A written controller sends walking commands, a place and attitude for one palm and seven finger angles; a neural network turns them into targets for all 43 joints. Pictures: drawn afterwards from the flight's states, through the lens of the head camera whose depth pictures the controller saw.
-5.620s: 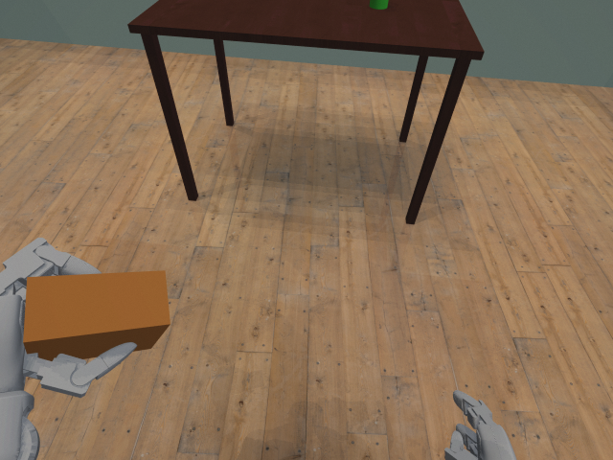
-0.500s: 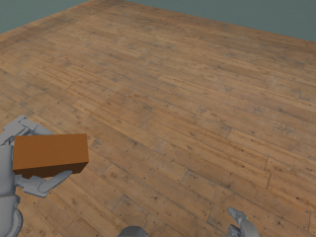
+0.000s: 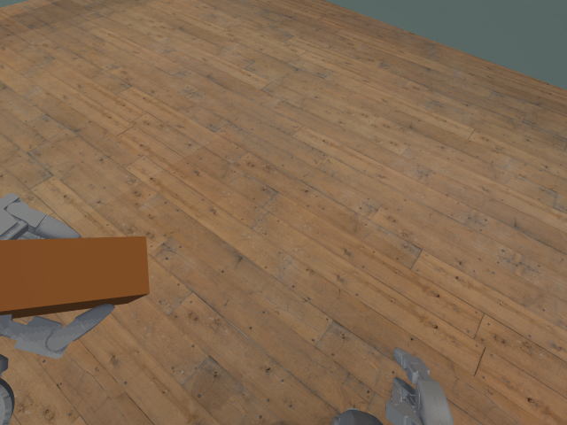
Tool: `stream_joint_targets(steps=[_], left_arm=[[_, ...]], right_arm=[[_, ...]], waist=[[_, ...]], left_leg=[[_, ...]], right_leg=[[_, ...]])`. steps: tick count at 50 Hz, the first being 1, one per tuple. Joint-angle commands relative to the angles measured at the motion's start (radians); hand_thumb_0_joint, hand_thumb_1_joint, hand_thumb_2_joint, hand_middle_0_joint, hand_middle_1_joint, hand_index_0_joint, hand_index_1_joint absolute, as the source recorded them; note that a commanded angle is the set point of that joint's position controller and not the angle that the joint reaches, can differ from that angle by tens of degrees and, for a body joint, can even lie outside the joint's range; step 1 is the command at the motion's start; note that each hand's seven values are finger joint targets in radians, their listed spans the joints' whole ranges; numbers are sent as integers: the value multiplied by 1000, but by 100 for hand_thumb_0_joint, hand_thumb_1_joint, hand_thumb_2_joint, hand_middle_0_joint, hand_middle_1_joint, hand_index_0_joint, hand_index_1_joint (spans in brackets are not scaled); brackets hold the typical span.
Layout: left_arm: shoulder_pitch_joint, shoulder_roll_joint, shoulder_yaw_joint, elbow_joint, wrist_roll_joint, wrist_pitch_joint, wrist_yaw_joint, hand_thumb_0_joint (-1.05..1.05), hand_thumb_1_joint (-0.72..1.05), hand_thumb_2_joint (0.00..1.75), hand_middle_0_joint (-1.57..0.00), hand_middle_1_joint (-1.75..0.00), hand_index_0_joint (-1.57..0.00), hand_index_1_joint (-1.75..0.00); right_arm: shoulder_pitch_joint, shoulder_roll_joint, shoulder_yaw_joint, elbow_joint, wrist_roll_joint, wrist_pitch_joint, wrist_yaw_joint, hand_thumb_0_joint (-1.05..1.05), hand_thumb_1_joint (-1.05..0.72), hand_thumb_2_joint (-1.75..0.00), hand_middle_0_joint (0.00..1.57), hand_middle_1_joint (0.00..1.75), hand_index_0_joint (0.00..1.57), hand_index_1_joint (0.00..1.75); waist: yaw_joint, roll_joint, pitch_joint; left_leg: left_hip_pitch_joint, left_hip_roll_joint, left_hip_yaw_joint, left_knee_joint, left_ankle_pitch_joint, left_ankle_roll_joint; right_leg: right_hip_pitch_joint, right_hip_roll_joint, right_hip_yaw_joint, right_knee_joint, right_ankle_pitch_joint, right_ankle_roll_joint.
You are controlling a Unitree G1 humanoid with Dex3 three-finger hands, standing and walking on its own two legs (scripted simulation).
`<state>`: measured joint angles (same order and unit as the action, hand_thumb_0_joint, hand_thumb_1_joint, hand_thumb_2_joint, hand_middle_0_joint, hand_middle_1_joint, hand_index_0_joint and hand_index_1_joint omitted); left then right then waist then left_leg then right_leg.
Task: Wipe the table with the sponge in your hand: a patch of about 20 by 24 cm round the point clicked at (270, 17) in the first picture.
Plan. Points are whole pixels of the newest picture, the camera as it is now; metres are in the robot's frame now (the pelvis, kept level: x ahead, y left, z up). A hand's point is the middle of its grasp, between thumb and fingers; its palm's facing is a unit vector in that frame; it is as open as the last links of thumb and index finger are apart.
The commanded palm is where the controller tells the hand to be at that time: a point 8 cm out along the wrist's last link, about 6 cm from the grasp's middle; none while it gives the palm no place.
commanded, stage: walk to a spot facing it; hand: left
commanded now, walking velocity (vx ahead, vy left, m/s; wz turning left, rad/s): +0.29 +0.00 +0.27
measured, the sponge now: (95, 276) +0.23 +0.21 +0.17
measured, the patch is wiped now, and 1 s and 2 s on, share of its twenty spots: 0.00 0.00 0.00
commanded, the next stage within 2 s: turn to face it in 0.26 s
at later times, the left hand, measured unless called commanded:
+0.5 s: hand (74, 213) +0.30 +0.25 +0.17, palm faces +0.52 -0.72 -0.46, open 9.9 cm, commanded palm +0.23 +0.29 +0.18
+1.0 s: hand (214, 168) +0.39 +0.12 +0.16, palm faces +0.26 -0.82 -0.51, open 9.9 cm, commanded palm +0.33 +0.18 +0.18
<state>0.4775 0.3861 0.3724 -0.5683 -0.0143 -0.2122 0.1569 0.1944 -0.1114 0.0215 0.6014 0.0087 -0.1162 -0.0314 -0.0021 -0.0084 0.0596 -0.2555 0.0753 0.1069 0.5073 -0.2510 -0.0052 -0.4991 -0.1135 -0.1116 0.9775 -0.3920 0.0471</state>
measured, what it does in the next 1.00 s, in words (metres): walks ahead: right foot, then left foot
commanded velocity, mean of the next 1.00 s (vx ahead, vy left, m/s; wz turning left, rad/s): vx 0.07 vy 0.00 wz -0.22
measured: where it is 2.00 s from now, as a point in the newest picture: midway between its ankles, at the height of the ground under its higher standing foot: outside the picture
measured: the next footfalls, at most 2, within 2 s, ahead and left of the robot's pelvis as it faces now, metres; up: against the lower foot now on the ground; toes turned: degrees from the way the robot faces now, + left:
right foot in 0.12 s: +0.12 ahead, -0.15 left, +0.00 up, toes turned -8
left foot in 0.44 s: +0.19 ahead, +0.12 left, +0.00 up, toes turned +19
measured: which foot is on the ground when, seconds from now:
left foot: down 0.00-0.12, up 0.14-0.42, down 0.44-0.82, up 0.84-1.00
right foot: up 0.00-0.10, down 0.12-0.44, up 0.46-0.78, down 0.80-1.00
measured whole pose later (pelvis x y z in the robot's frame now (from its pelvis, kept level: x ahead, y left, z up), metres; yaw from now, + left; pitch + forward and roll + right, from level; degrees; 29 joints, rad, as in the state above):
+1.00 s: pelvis +0.14 -0.08 -0.01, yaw -5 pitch +0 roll +3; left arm 0.50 0.37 0.37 -0.56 -0.05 -0.18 0.14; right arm 0.09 -0.24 -0.01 0.59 0.00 -0.03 -0.02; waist -0.01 0.02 0.14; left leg -0.51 0.05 0.03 1.24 -0.44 -0.10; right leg -0.37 0.04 -0.06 0.59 -0.23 -0.11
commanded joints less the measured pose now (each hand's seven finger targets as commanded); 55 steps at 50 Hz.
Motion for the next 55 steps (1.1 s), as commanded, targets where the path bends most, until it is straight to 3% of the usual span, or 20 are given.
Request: stream_joint_targets(steps=[1, 4, 5, 6, 7, 10, 13, 18, 21, 22, 23, 25, 29, 38, 39, 40, 41, 42, 45, 55], left_arm=[[-24, 118, 99, -155, -20, -76, 7, 0, 10, 130, -120, -160, -120, -160], [-82, 113, 84, -70, -13, -46, 6, 0, 10, 130, -120, -160, -120, -160], [-117, 144, 93, -74, -4, -39, 9, 0, 10, 130, -120, -160, -120, -160], [-124, 209, 135, -67, 0, -30, 14, 0, 10, 130, -120, -160, -120, -160], [-162, 223, 158, -83, -18, -33, 20, 0, 10, 130, -120, -160, -120, -160], [-113, 194, 140, -170, -18, -57, 8, 0, 10, 130, -120, -160, -120, -160], [-62, 179, 141, -210, -9, -62, 22, 0, 10, 130, -120, -160, -120, -160], [23, 179, 175, -292, -23, -53, 57, 0, 10, 130, -120, -160, -120, -160], [-11, 168, 161, -318, -25, -77, 68, 0, 10, 130, -120, -160, -120, -160], [-23, 164, 157, -333, -26, -96, 69, 0, 10, 130, -120, -160, -120, -160], [-78, 187, 151, -320, -18, -113, 65, 0, 10, 130, -120, -160, -120, -160], [-81, 207, 165, -250, -15, -108, 42, 0, 10, 130, -120, -160, -120, -160], [-87, 153, 108, -337, -16, -90, 16, 0, 10, 130, -120, -160, -120, -160], [-132, 127, 85, -116, -22, -31, -13, 0, 10, 130, -120, -160, -120, -160], [-157, 139, 80, -122, -14, -25, -13, 0, 10, 130, -120, -160, -120, -160], [-186, 182, 98, -134, -8, -28, -8, 0, 10, 130, -120, -160, -120, -160], [-156, 218, 148, -116, -22, -24, 0, 0, 10, 130, -120, -160, -120, -160], [-133, 214, 158, -143, -43, -13, 4, 0, 10, 130, -120, -160, -120, -160], [-32, 203, 181, -240, -49, -34, 15, 0, 10, 130, -120, -160, -120, -160], [91, 187, 199, -161, -63, -45, 25, 0, 10, 130, -120, -160, -120, -160]], right_arm=[[-50, -187, -70, -118, -3, -48, -29, 0, -90, -90, 20, 30, 20, 30], [-59, -175, -63, -112, 2, -24, -44, 0, -90, -90, 20, 30, 20, 30], [-56, -159, -60, -113, 5, -14, -43, 0, -90, -90, 20, 30, 20, 30], [-75, -137, -50, -131, 2, -9, -41, 0, -90, -90, 20, 30, 20, 30], [-104, -170, -57, -131, -5, -21, -35, 0, -90, -90, 20, 30, 20, 30], [-143, -171, -50, -119, -2, 2, -21, 0, -90, -90, 20, 30, 20, 30], [-134, -167, -53, -131, -11, 18, -26, 0, -90, -90, 20, 30, 20, 30], [-93, -155, -74, -189, -16, 27, -24, 0, -90, -90, 20, 30, 20, 30], [-45, -179, -95, -187, -2, 34, -42, 0, -90, -90, 20, 30, 20, 30], [-51, -211, -109, -190, 1, 31, -42, 0, -90, -90, 20, 30, 20, 30], [-41, -227, -110, -189, 8, 22, -32, 0, -90, -90, 20, 30, 20, 30], [-70, -219, -101, -162, 6, 8, -27, 0, -90, -90, 20, 30, 20, 30], [-79, -207, -86, -159, 2, -22, -5, 0, -90, -90, 20, 30, 20, 30], [-56, -196, -66, -179, 2, -34, 1, 0, -90, -90, 20, 30, 20, 30], [-49, -184, -64, -183, 5, -28, 2, 0, -90, -90, 20, 30, 20, 30], [-62, -160, -54, -196, 9, -23, 1, 0, -90, -90, 20, 30, 20, 30], [-99, -143, -41, -215, 6, -24, -1, 0, -90, -90, 20, 30, 20, 30], [-90, -161, -57, -199, 5, -14, 3, 0, -90, -90, 20, 30, 20, 30], [-135, -135, -25, -178, -2, 32, 10, 0, -90, -90, 20, 30, 20, 30], [-121, -203, -76, -187, 1, 89, 15, 0, -90, -90, 20, 30, 20, 30]], waist=[[11, 220, -120], [14, 110, -139], [16, -55, -153], [31, -349, -147], [37, -318, -153], [30, -148, -96], [17, -152, -115], [36, -160, -175], [-24, 63, -275], [-11, 303, -296], [-1, 340, -285], [-8, 265, -245], [10, 295, -195], [25, 171, -148], [22, 86, -160], [19, -129, -153], [39, -298, -162], [37, -335, -218], [22, -82, -278], [32, -75, -267]], left_leg=[[11, 196, -131, -194, 65, 150], [-74, 121, -66, 24, -104, 93], [-191, 61, -20, 269, -169, 66], [-441, -69, 19, 588, -334, 18], [-471, -37, -103, 739, -309, 5], [-467, 26, -119, 807, -204, -28], [-325, 33, -47, 549, -179, -30], [-158, -36, 105, 159, -100, -24], [226, -12, 57, -59, 200, 7], [367, 232, -249, -67, 542, 126], [359, 368, -428, -104, 727, 219], [272, 396, -389, -114, 556, 236], [172, 281, -62, -137, 497, 132], [66, 297, 83, 47, 227, 23], [36, 242, 108, 171, 154, -3], [-85, 134, 128, 375, -48, -44], [-281, 7, 50, 573, -419, -79], [-270, 7, -73, 701, -376, -81], [-365, 8, -120, 807, -222, -99], [-257, -23, -101, 460, -179, -87]], right_leg=[[169, 43, -79, -277, 55, 14], [382, 63, -92, -490, 102, 3], [468, -70, 90, -589, 30, -53], [572, -315, 496, -696, 96, -172], [528, -398, 562, -735, 81, -212], [471, -351, 304, -685, 259, -205], [423, -286, 63, -621, 530, -161], [451, -269, -19, -491, 709, -147], [286, -129, -82, -152, 532, -55], [62, -1, -73, 50, 10, -10], [-45, 57, 24, 204, -301, -26], [-106, 16, 116, 293, -207, -24], [-24, 19, 36, 30, -12, -5], [236, 88, -46, -407, 158, 10], [284, 57, 3, -483, 293, -11], [341, -71, 223, -535, 641, -79], [392, -223, 504, -579, 923, -180], [385, -246, 553, -614, 834, -169], [529, -171, 406, -516, 831, -193], [428, -114, 452, -617, 555, -199]])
